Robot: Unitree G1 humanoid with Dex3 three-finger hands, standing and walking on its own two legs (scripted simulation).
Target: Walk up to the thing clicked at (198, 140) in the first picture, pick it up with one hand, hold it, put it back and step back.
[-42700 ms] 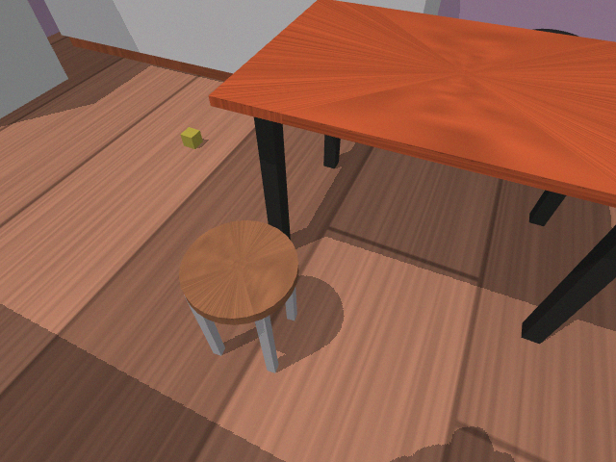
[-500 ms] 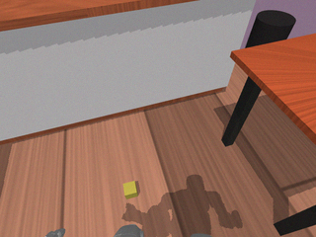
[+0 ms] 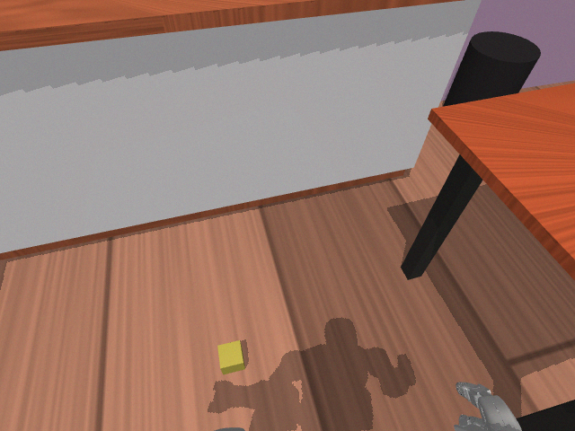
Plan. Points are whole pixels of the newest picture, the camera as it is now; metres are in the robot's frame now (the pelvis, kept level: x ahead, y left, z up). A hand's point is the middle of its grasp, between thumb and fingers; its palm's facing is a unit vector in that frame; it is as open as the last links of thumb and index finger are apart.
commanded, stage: walk up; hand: left
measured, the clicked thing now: (231, 357) +0.42 +0.19 -0.73
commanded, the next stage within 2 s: none
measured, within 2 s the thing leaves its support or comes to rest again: neither
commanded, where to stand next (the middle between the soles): +0.05 -0.05 m, yaw +1 degrees
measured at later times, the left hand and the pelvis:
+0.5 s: hand out of the picture +0.08 +0.25 -0.15, palm faces -0.02 -0.95 -0.31, open 7.4 cm; pelvis +0.00 +0.00 +0.01, yaw -1 degrees
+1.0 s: hand out of the picture +0.06 +0.26 -0.15, palm faces +0.01 -0.92 -0.38, open 7.4 cm; pelvis -0.03 -0.02 +0.00, yaw +0 degrees
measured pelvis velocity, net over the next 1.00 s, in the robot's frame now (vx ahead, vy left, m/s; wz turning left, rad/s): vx -0.03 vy -0.02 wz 0.00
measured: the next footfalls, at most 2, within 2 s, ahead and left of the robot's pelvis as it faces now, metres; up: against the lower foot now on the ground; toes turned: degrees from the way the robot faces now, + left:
left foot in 1.48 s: +0.04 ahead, +0.13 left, +0.00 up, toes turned +5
right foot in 1.86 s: +0.07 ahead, -0.13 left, +0.00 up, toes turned +3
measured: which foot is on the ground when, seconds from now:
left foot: down 0.00-1.00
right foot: down 0.00-1.00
